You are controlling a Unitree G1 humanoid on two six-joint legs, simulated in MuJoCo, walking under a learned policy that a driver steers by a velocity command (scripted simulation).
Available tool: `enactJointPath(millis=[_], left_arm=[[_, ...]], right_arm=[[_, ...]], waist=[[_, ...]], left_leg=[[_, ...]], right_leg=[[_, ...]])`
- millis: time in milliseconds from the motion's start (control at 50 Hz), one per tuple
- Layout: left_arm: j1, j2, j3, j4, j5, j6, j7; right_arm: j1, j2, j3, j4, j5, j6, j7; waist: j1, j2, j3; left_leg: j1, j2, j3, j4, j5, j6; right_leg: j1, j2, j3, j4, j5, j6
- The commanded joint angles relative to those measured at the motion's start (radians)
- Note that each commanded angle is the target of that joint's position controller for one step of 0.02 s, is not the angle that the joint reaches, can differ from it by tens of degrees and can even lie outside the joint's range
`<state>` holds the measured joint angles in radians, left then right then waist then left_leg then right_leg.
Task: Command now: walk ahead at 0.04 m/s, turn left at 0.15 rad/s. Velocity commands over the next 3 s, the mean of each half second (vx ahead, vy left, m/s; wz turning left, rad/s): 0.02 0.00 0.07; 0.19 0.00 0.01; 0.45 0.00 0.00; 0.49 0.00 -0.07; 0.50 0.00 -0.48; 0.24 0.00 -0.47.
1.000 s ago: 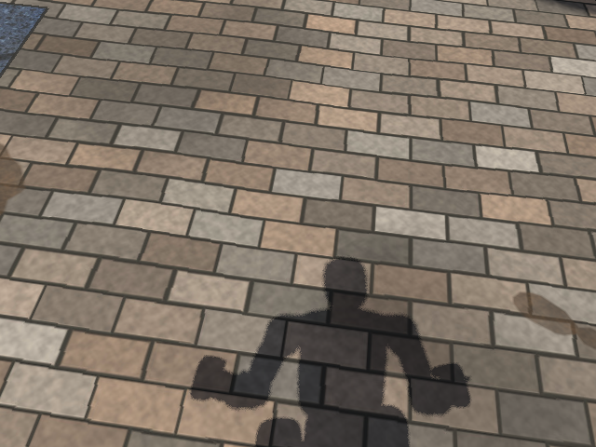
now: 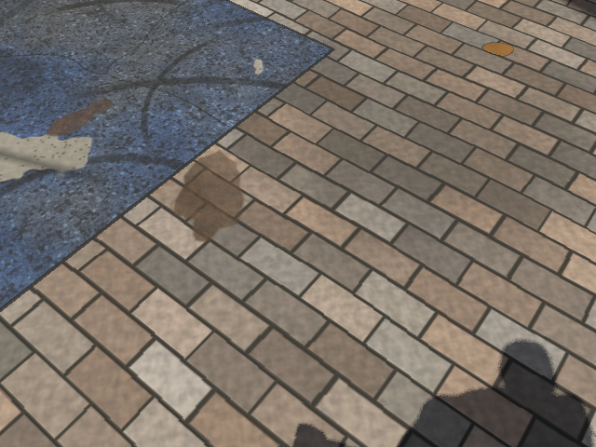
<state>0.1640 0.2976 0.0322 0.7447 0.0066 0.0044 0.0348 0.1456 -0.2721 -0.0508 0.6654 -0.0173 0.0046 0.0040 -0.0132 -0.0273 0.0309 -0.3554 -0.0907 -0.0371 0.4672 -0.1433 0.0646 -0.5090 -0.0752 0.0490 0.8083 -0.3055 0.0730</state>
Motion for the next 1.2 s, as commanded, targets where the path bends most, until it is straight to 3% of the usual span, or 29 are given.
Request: enactJointPath(millis=[20, 60, 80, 100, 120, 140, 200, 260, 380, 620, 660, 680, 700, 740, 760, 800, 820, 860, 880, 900, 920, 940, 960, 980, 1000, 1040, 1100, 1160, 1200], left_arm=[[0.039, 0.077, 0.023, -0.048, 0.000, -0.005, -0.005], [0.057, 0.063, 0.019, -0.046, 0.021, -0.014, -0.014], [0.055, 0.117, 0.025, -0.062, 0.032, -0.018, -0.013], [-0.013, 0.161, 0.034, -0.064, 0.031, -0.018, -0.012], [-0.030, 0.095, 0.023, -0.065, 0.026, -0.021, -0.019], [-0.032, 0.067, 0.014, -0.063, 0.028, -0.025, -0.025], [-0.005, 0.070, 0.012, -0.052, 0.017, -0.043, -0.026], [0.028, 0.064, 0.010, -0.044, 0.010, -0.046, -0.019], [0.025, 0.053, 0.006, -0.036, 0.006, -0.041, -0.018], [0.030, 0.048, 0.008, 0.040, 0.003, -0.039, -0.023], [0.055, 0.059, 0.014, 0.067, -0.002, -0.033, -0.020], [0.063, 0.084, 0.023, 0.072, -0.009, -0.029, -0.017], [0.088, 0.102, 0.029, 0.080, -0.014, -0.028, -0.012], [0.142, 0.150, 0.044, 0.101, -0.025, -0.039, -0.004], [0.148, 0.155, 0.049, 0.105, -0.021, -0.048, -0.001], [0.125, 0.149, 0.052, 0.098, -0.020, -0.062, -0.004], [0.097, 0.149, 0.054, 0.092, -0.029, -0.061, -0.008], [0.039, 0.150, 0.056, 0.084, -0.046, -0.053, -0.014], [0.045, 0.126, 0.050, 0.087, -0.040, -0.051, -0.016], [0.027, 0.078, 0.035, 0.079, -0.031, -0.055, -0.019], [0.011, -0.001, 0.011, 0.045, -0.013, -0.064, -0.024], [-0.001, 0.031, 0.023, 0.014, -0.042, -0.080, -0.017], [0.005, 0.080, 0.034, 0.018, -0.064, -0.093, -0.019], [0.010, 0.091, 0.037, 0.028, -0.065, -0.103, -0.026], [0.014, 0.087, 0.040, 0.039, -0.051, -0.110, -0.028], [-0.003, 0.078, 0.045, 0.039, -0.029, -0.110, -0.041], [-0.057, 0.036, 0.035, 0.021, -0.024, -0.097, -0.051], [-0.185, 0.002, 0.017, -0.025, -0.027, -0.095, -0.056], [-0.247, 0.001, 0.012, -0.044, -0.032, -0.095, -0.063]], right_arm=[[-0.046, -0.112, -0.021, -0.045, 0.000, -0.006, 0.000], [-0.012, -0.055, 0.003, -0.014, 0.001, -0.009, 0.004], [0.031, -0.036, 0.011, 0.001, -0.011, -0.013, 0.004], [0.117, -0.032, 0.005, 0.014, -0.006, -0.017, 0.004], [0.066, -0.061, 0.002, 0.018, -0.013, -0.013, -0.002], [0.018, -0.087, -0.008, 0.014, -0.007, -0.005, -0.006], [0.010, -0.081, -0.010, 0.030, -0.004, 0.013, -0.015], [0.015, -0.063, -0.009, 0.055, 0.002, 0.005, -0.015], [0.025, -0.054, -0.013, 0.107, 0.010, 0.007, -0.024], [0.019, -0.072, -0.021, 0.230, 0.014, 0.019, -0.045], [0.040, -0.066, -0.021, 0.264, 0.020, 0.022, -0.046], [0.039, -0.070, -0.025, 0.272, 0.026, 0.019, -0.046], [0.017, -0.067, -0.024, 0.265, 0.030, 0.009, -0.043], [-0.057, -0.050, -0.019, 0.230, 0.040, -0.030, -0.031], [-0.081, -0.055, -0.021, 0.223, 0.044, -0.047, -0.022], [-0.075, -0.059, -0.023, 0.230, 0.051, -0.070, -0.006], [-0.057, -0.056, -0.023, 0.243, 0.053, -0.078, 0.001], [0.066, -0.046, -0.030, 0.314, 0.043, -0.086, 0.009], [0.152, -0.057, -0.041, 0.358, 0.038, -0.082, 0.009], [0.250, -0.082, -0.052, 0.384, 0.039, -0.079, 0.006], [0.358, -0.171, -0.068, 0.392, 0.041, -0.079, -0.006], [0.369, -0.203, -0.065, 0.393, 0.027, -0.093, 0.008], [0.273, -0.153, -0.046, 0.364, 0.027, -0.108, 0.009], [0.217, -0.108, -0.032, 0.344, 0.028, -0.117, 0.010], [0.183, -0.100, -0.025, 0.331, 0.026, -0.119, 0.013], [0.190, -0.064, -0.008, 0.334, 0.022, -0.111, 0.012], [0.244, -0.086, -0.005, 0.349, 0.019, -0.099, -0.004], [0.257, -0.112, -0.003, 0.347, 0.016, -0.093, -0.018], [0.296, -0.121, -0.004, 0.358, 0.022, -0.094, -0.021]], waist=[[0.021, 0.147, -0.119], [0.045, 0.107, -0.100], [0.017, 0.020, -0.093], [-0.072, -0.137, -0.081], [-0.037, -0.142, -0.080], [-0.017, -0.120, -0.048], [0.001, -0.084, -0.033], [0.018, -0.021, -0.061], [0.020, 0.030, -0.078], [0.012, 0.028, -0.047], [0.013, 0.003, -0.048], [0.020, -0.031, -0.015], [0.034, -0.078, 0.032], [0.055, -0.154, 0.124], [0.059, -0.146, 0.148], [0.046, -0.123, 0.123], [0.028, -0.110, 0.107], [-0.041, -0.090, 0.048], [-0.070, -0.068, 0.010], [-0.111, 0.003, -0.019], [-0.134, 0.264, -0.068], [-0.128, 0.312, -0.052], [-0.084, 0.185, 0.031], [-0.061, 0.150, 0.064], [-0.042, 0.119, 0.067], [-0.031, 0.115, 0.059], [-0.040, 0.105, 0.059], [-0.065, 0.100, 0.088], [-0.082, 0.107, 0.105]], left_leg=[[-0.020, 0.246, -0.211, -0.142, -0.079, 0.156], [-0.053, 0.194, -0.195, -0.093, -0.172, 0.076], [-0.070, 0.136, -0.154, -0.013, -0.230, 0.016], [-0.028, 0.062, -0.061, 0.004, -0.241, -0.027], [0.091, 0.074, -0.045, 0.011, -0.162, -0.054], [0.106, 0.076, -0.056, 0.013, -0.130, -0.051], [0.098, 0.094, -0.086, 0.001, -0.074, -0.027], [0.100, 0.099, -0.089, 0.005, 0.004, -0.026], [0.144, 0.106, -0.093, 0.016, 0.101, -0.038], [0.200, 0.116, -0.095, -0.006, 0.135, -0.049], [0.182, 0.074, -0.049, 0.014, -0.098, -0.044], [0.121, 0.045, -0.013, 0.057, -0.263, -0.038], [0.027, 0.033, 0.014, 0.115, -0.347, -0.037], [-0.121, 0.071, 0.043, 0.261, -0.308, -0.028], [-0.165, 0.107, 0.016, 0.313, -0.317, -0.018], [-0.185, 0.144, 0.007, 0.296, -0.365, 0.004], [-0.115, 0.143, 0.024, 0.210, -0.337, 0.011], [0.203, 0.077, 0.107, 0.019, -0.088, -0.002], [0.339, 0.048, 0.118, 0.010, -0.050, -0.017], [0.457, 0.114, 0.008, -0.038, -0.112, 0.005], [0.571, 0.347, -0.369, -0.204, -0.274, 0.107], [0.548, 0.470, -0.678, -0.310, -0.430, 0.240], [0.508, 0.466, -0.622, -0.312, -0.498, 0.236], [0.483, 0.420, -0.514, -0.315, -0.450, 0.193], [0.461, 0.385, -0.424, -0.322, -0.341, 0.155], [0.425, 0.330, -0.275, -0.333, -0.112, 0.113], [0.397, 0.296, -0.155, -0.347, 0.126, 0.124], [0.312, 0.265, -0.075, -0.375, 0.173, 0.114], [0.294, 0.272, -0.054, -0.395, 0.159, 0.116]], right_leg=[[0.221, 0.016, -0.018, -0.137, 0.051, -0.019], [0.354, 0.015, -0.015, -0.344, 0.182, -0.052], [0.386, -0.090, 0.099, -0.396, 0.312, -0.086], [0.295, -0.142, 0.140, -0.399, 0.228, -0.148], [0.186, -0.106, 0.130, -0.439, 0.019, -0.152], [0.158, -0.063, 0.095, -0.442, -0.068, -0.121], [0.192, -0.023, 0.044, -0.402, 0.011, -0.085], [0.254, -0.012, 0.026, -0.359, 0.124, -0.089], [0.285, 0.003, 0.010, -0.339, 0.219, -0.098], [0.296, 0.022, -0.005, -0.378, 0.239, -0.099], [0.297, 0.035, -0.002, -0.408, -0.012, -0.116], [0.286, 0.016, 0.041, -0.440, -0.213, -0.148], [0.288, -0.045, 0.139, -0.503, -0.387, -0.191], [0.298, -0.234, 0.404, -0.649, -0.535, -0.299], [0.301, -0.271, 0.450, -0.669, -0.485, -0.323], [0.360, -0.266, 0.398, -0.661, -0.345, -0.307], [0.346, -0.232, 0.327, -0.648, -0.281, -0.280], [0.204, -0.125, 0.153, -0.576, -0.157, -0.228], [0.142, -0.081, 0.099, -0.503, -0.119, -0.208], [0.057, -0.029, 0.027, -0.339, -0.059, -0.167], [-0.107, 0.074, -0.096, 0.027, -0.117, -0.087], [-0.248, 0.125, -0.011, 0.245, -0.281, -0.085], [-0.336, 0.048, 0.048, 0.346, -0.222, -0.108], [-0.357, 0.010, 0.048, 0.355, -0.113, -0.127], [-0.345, -0.019, 0.032, 0.330, -0.028, -0.132], [-0.289, -0.051, 0.010, 0.251, 0.085, -0.117], [-0.273, -0.042, -0.042, 0.132, 0.174, -0.073], [-0.187, -0.011, -0.078, -0.092, 0.298, -0.058], [-0.128, 0.014, -0.099, -0.186, 0.360, -0.062]])
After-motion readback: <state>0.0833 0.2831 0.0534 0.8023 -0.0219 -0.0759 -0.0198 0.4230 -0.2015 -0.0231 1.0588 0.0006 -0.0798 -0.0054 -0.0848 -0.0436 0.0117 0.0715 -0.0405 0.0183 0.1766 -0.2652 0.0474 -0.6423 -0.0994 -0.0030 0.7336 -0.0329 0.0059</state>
